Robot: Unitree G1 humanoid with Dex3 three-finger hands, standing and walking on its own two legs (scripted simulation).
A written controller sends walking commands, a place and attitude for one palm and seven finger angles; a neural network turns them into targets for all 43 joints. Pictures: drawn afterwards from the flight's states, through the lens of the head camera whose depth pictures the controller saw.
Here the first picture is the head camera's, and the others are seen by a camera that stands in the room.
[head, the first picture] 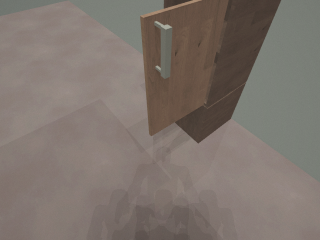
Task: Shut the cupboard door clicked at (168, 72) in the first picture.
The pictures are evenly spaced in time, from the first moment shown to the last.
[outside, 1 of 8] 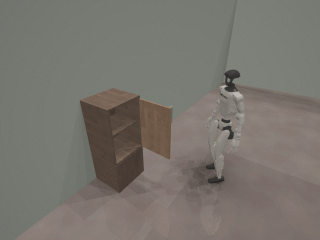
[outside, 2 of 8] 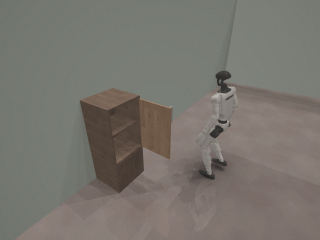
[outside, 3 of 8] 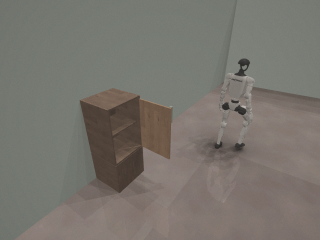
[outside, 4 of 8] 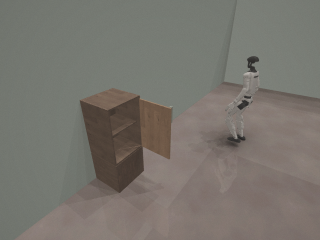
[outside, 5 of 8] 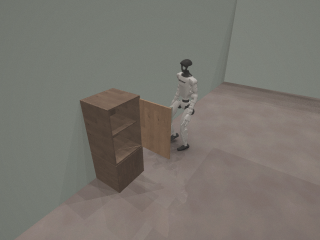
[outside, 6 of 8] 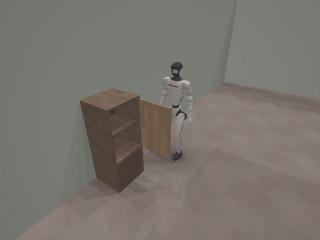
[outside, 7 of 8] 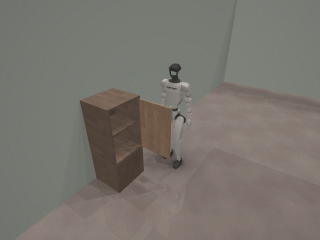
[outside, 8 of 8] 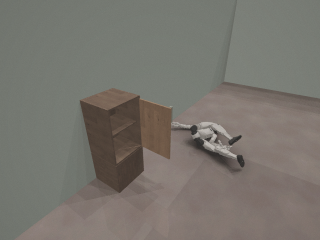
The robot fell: yes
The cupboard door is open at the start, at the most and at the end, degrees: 88 88 88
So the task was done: no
